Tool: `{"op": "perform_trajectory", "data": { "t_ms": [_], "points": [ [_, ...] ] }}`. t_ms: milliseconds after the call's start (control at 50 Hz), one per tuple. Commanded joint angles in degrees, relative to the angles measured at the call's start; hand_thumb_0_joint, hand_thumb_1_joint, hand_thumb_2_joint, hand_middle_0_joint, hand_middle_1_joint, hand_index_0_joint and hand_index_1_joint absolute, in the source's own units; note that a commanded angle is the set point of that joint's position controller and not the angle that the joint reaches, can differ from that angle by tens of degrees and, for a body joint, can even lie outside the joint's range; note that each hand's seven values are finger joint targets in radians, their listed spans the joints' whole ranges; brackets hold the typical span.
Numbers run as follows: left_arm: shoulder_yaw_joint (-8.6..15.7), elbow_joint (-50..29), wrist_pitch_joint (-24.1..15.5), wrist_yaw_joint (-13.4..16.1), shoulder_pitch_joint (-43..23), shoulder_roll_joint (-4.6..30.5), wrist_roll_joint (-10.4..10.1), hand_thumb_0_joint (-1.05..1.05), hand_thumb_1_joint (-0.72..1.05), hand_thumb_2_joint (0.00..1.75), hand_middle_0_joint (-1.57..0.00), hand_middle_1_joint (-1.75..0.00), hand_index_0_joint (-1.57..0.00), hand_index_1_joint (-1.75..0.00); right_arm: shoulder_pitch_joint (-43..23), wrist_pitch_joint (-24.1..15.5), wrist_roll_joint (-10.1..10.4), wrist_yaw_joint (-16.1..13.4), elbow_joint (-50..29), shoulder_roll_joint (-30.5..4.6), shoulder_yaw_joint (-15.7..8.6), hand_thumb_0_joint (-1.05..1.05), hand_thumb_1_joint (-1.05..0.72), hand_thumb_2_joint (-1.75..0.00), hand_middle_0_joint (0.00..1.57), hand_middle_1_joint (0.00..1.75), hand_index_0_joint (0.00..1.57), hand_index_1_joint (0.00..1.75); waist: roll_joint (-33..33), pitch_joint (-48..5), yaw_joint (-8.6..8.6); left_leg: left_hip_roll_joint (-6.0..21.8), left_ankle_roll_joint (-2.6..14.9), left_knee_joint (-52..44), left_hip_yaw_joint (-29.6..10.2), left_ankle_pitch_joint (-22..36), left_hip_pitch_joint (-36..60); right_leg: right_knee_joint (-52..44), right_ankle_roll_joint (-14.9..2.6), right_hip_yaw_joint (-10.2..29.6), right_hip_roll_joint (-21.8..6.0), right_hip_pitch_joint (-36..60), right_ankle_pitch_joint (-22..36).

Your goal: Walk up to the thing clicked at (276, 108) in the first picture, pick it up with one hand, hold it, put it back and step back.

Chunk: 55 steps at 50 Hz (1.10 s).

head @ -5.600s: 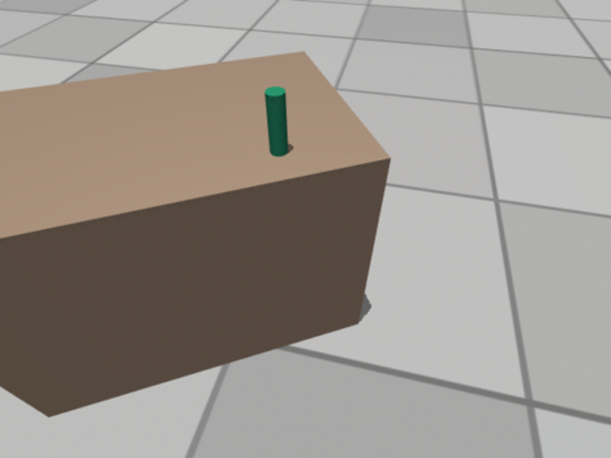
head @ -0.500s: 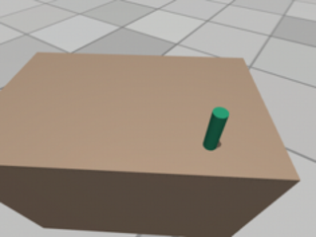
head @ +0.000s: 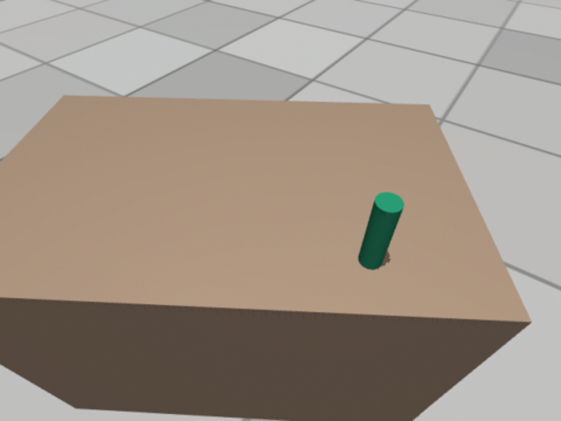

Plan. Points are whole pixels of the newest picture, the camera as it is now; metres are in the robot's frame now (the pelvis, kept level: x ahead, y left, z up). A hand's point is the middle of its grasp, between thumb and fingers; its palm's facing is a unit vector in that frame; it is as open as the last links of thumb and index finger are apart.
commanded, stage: rise first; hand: right
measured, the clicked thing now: (378, 233) +0.41 -0.14 +0.04
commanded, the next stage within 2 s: go down in 1.80 s
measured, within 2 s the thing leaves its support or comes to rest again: neither
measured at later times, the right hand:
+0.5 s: hand out of the picture +0.15 -0.26 -0.09, palm faces +0.25 +0.91 -0.34, open 14.8 cm
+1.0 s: hand (520, 420) +0.15 -0.25 +0.04, palm faces +0.33 +0.88 -0.34, open 17.7 cm
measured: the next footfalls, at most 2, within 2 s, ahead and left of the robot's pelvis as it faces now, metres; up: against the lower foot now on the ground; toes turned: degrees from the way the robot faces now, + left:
none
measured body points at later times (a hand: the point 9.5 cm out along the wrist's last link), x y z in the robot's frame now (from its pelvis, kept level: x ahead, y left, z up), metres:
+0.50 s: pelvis -0.01 +0.00 +0.00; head +0.01 +0.01 +0.45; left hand +0.17 +0.27 -0.10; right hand +0.13 -0.30 -0.07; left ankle +0.03 +0.13 -0.75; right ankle -0.06 -0.12 -0.75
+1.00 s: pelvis -0.01 +0.00 +0.00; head -0.02 +0.02 +0.45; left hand +0.16 +0.26 -0.08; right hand +0.13 -0.29 +0.06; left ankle +0.03 +0.13 -0.75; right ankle -0.06 -0.12 -0.75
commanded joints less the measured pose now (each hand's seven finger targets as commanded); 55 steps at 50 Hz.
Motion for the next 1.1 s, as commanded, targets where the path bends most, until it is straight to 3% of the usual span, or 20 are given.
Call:
{"op": "perform_trajectory", "data": {
  "t_ms": [0, 80, 100, 120, 180, 220, 260, 300, 500, 520, 540, 580, 660, 740, 760, 860, 920, 960, 1000, 1080],
  "points": [
    [2.28, -3.31, -1.13, 0.89, -0.79, 12.29, -0.12, 0.0, 0.9, 0.9, -0.2, -0.3, -0.2, -0.3, -2.39, -1.49, 0.06, -0.52, -3.28, -12.31, -2.5, 0.0, -0.9, -0.9, 0.2, 0.3, 0.2, 0.3, 0.06, -4.9, 0.34, 6.43, 2.15, -0.44, -5.05, 14.29, 6.11, -3.44, -1.08, 4.59, -7.36, -3.61, 13.58],
    [2.16, -3.3, -1.21, 0.86, -0.7, 12.22, -0.08, 0.0, 0.82, 0.82, -0.12, -0.22, -0.12, -0.22, -2.12, -1.38, 0.12, -0.54, -3.43, -12.2, -2.45, 0.0, -0.82, -0.82, 0.12, 0.22, 0.12, 0.22, -0.02, -4.61, 0.19, 6.31, 2.24, -0.55, -4.84, 13.35, 5.5, -3.95, -1.06, 4.71, -7.4, -3.54, 12.71],
    [1.32, -23.4, -7.68, 1.04, -20.8, 3.06, -4.89, 0.0, 0.74, 0.74, -0.04, -0.14, -0.04, -0.14, -22.23, -5.68, 4.15, -1.12, -23.53, -2.54, -1.52, 0.0, -0.74, -0.74, 0.06, 0.14, 0.05, 0.14, -1.48, -4.96, 1.02, -0.25, 1.05, 3.22, 2.08, 7.63, -0.3, 3.91, -0.82, 1.13, 0.17, -13.96, 12.92],
    [0.62, -25.91, -8.7, 2.16, -19.5, 4.61, -6.38, 0.0, 0.66, 0.66, -0.02, -0.06, 0.0, -0.07, -19.35, -7.82, 6.26, -2.34, -24.27, -5.82, -2.06, 0.0, -0.66, -0.66, 0.06, 0.06, 0.05, 0.06, 2.72, -7.29, -1.56, -0.68, 1.12, 1.06, 2.43, 2.96, 4.11, 2.08, -0.81, 1.5, -0.26, -11.7, 9.32],
    [8.22, -17.31, -7.66, 3.99, -9.65, 12.86, -5.94, 0.0, 0.42, 0.42, -0.03, -0.05, -0.01, -0.06, -7.82, -5.6, 5.41, -4.69, -13.61, -13.51, -8.9, 0.0, -0.42, -0.42, 0.06, 0.04, 0.05, 0.04, -0.38, -6.5, -0.93, -0.02, 1.2, 3.79, 2.87, 1.49, 0.0, 4.47, -0.77, 0.58, 0.7, -15.42, 6.93],
    [7.76, -14.8, -7.89, 4.43, -8.5, 9.92, -4.76, 0.0, 0.26, 0.26, -0.03, -0.05, -0.02, -0.06, -8.81, -6.09, 4.38, -4.99, -16.99, -10.62, -8.49, 0.0, -0.26, -0.26, 0.06, 0.04, 0.05, 0.04, -2.24, -12.9, -0.68, 0.09, 1.63, 4.77, 2.7, 4.69, 1.74, 5.62, -0.32, 0.99, 0.61, -14.14, 10.76],
    [10.11, -14.73, -7.64, 4.04, -3.7, 8.45, -3.04, 0.0, 0.16, 0.21, -0.04, -0.06, -0.04, -0.06, 3.42, -5.37, 3.04, -4.88, -20.91, -11.64, -13.21, 0.0, -0.1, -0.18, 0.06, 0.04, 0.05, 0.04, -2.76, -15.6, -2.78, -0.03, 2.17, 5.05, 3.05, 8.3, 4.47, 5.31, -0.22, 1.06, 0.97, -14.44, 14.55],
    [10.14, -17.52, -6.89, 4.25, 1.74, 7.95, -2.71, 0.0, 0.05, 0.16, -0.04, -0.06, -0.05, -0.05, 5.2, -4.88, 3.09, -4.65, -24.57, -10.02, -12.42, 0.0, 0.02, -0.15, 0.05, 0.05, 0.05, 0.05, -1.15, -17.01, -0.01, -0.72, 2.0, 4.41, 3.49, 13.52, 6.82, 4.97, 0.19, 1.03, 0.81, -11.95, 18.65],
    [6.02, -36.69, -7.46, 5.74, -3.76, 1.71, -2.66, 0.0, -0.53, 0.06, -0.06, -0.06, -0.05, -0.07, 3.46, -4.92, 3.4, -4.97, -54.08, -5.59, -9.41, 0.0, 0.52, -0.05, 0.04, 0.06, 0.04, 0.06, -0.83, -10.79, -0.47, -0.29, 1.35, 0.87, 4.76, 7.22, 5.22, 1.73, -0.87, 1.49, 1.16, -9.26, 12.09],
    [5.08, -35.31, -7.41, 5.66, -1.61, -0.39, -2.67, 0.0, -0.55, 0.06, -0.06, -0.06, -0.05, -0.07, 4.72, -5.38, 3.51, -4.96, -58.03, -5.82, -9.99, 0.0, 0.56, -0.04, 0.03, 0.06, 0.04, 0.06, -1.47, -8.97, -0.99, -0.24, 1.35, 0.55, 4.78, 6.28, 4.91, 1.48, -0.99, 1.5, 1.21, -9.67, 11.25],
    [7.67, -39.25, -7.78, 6.2, -2.22, 3.71, -2.64, 0.0, -0.55, 0.06, -0.06, -0.06, -0.05, -0.08, 6.17, -5.34, 3.39, -5.39, -57.91, -7.82, -11.97, 0.0, 0.56, -0.04, 0.03, 0.06, 0.04, 0.06, -0.42, -10.1, -0.49, -0.17, 1.22, 0.48, 4.87, 6.92, 5.62, 1.54, -1.12, 1.5, 1.32, -8.76, 11.84],
    [4.26, -37.36, -7.42, 5.58, 2.25, -1.02, -2.59, 0.0, -0.56, 0.06, -0.06, -0.06, -0.05, -0.07, 9.48, -6.11, 3.42, -5.12, -62.02, -6.64, -11.94, 0.0, 0.6, -0.04, 0.03, 0.06, 0.04, 0.06, -1.11, -7.76, -1.65, -0.09, 1.33, 0.54, 5.08, 6.21, 5.74, 1.32, -1.08, 1.46, 1.48, -9.11, 11.68],
    [6.48, -38.78, -7.23, 5.13, 2.32, 0.39, -2.44, 0.0, -0.56, 0.05, -0.06, -0.06, -0.05, -0.07, 13.36, -6.9, 3.41, -4.79, -65.2, -7.61, -15.02, 0.0, 0.61, -0.03, 0.03, 0.06, 0.04, 0.06, -0.8, -5.99, -2.28, -0.16, 1.36, 0.5, 5.51, 7.24, 6.61, 0.94, -0.92, 1.57, 1.4, -8.93, 13.39],
    [6.4, -40.5, -7.29, 3.93, 5.51, -0.91, -2.46, 0.0, -0.57, 0.05, -0.05, -0.06, -0.05, -0.06, 15.25, -8.13, 3.72, -3.36, -71.1, -5.38, -14.49, 0.0, 0.61, -0.03, 0.03, 0.06, 0.04, 0.06, -1.67, -4.07, -1.21, -0.12, 1.39, 0.05, 5.57, 5.98, 5.84, 0.44, -0.92, 1.24, 1.49, -8.55, 11.98],
    [9.49, -41.46, -7.4, 4.19, 5.9, 1.71, -2.52, 0.0, -0.56, 0.05, -0.05, -0.05, -0.05, -0.06, 15.18, -8.12, 3.74, -3.38, -71.06, -6.92, -16.41, 0.0, 0.61, -0.03, 0.03, 0.06, 0.04, 0.06, -0.03, -4.94, -0.41, -0.14, 1.17, -0.24, 5.75, 6.56, 5.88, 0.53, -1.19, 1.32, 1.48, -7.85, 12.35],
    [9.18, -42.76, -8.16, 3.41, 4.08, 0.4, -2.4, 0.0, -0.56, 0.06, -0.05, -0.05, -0.04, -0.06, 15.6, -9.76, 3.75, -2.57, -78.61, -4.57, -14.67, 0.0, 0.61, -0.03, 0.03, 0.06, 0.04, 0.06, -0.2, -4.43, -1.52, 0.02, 1.4, 0.01, 6.02, 6.6, 6.29, 0.13, -0.89, 1.83, 1.25, -7.05, 12.91],
    [7.39, -42.24, -8.61, 3.19, 1.39, -1.43, -2.04, 0.0, -0.57, 0.06, -0.05, -0.05, -0.04, -0.06, 16.19, -10.93, 3.3, -2.78, -80.35, -5.23, -15.71, 0.0, 0.61, -0.03, 0.03, 0.06, 0.04, 0.06, -0.89, -4.46, -2.54, 0.09, 1.56, 0.11, 5.92, 5.6, 7.21, 0.13, -0.75, 2.01, 1.26, -7.96, 12.22],
    [10.94, -40.53, -8.8, 3.72, 1.67, 1.84, -1.86, 0.0, -0.57, 0.06, -0.05, -0.05, -0.04, -0.06, 15.99, -11.63, 3.32, -2.96, -81.06, -6.21, -16.65, 0.0, 0.61, -0.03, 0.03, 0.06, 0.04, 0.06, -0.97, -3.51, -1.79, -0.04, 1.59, -0.05, 5.88, 3.79, 6.68, -0.25, -0.79, 2.19, 1.03, -8.46, 10.13],
    [7.96, -40.98, -9.07, 3.22, 0.34, -0.91, -1.73, 0.0, -0.57, 0.06, -0.05, -0.05, -0.04, -0.06, 17.12, -12.63, 3.17, -2.92, -82.36, -6.63, -17.65, 0.0, 0.61, -0.03, 0.03, 0.06, 0.04, 0.06, -1.32, -3.77, -3.0, 0.2, 1.51, -0.58, 5.8, 2.23, 7.69, -0.39, -0.98, 2.02, 1.52, -9.26, 8.62],
    [9.34, -38.98, -9.35, 3.1, 0.44, -0.13, -1.67, 0.0, -0.57, 0.06, -0.05, -0.05, -0.04, -0.06, 18.59, -14.21, 3.23, -2.61, -83.75, -6.82, -18.38, 0.0, 0.61, -0.02, 0.03, 0.06, 0.04, 0.06, -1.95, -3.18, -2.81, 0.07, 1.57, -1.14, 5.83, -0.59, 7.25, -0.96, -1.15, 1.88, 1.58, -9.91, 5.82]
  ]
}}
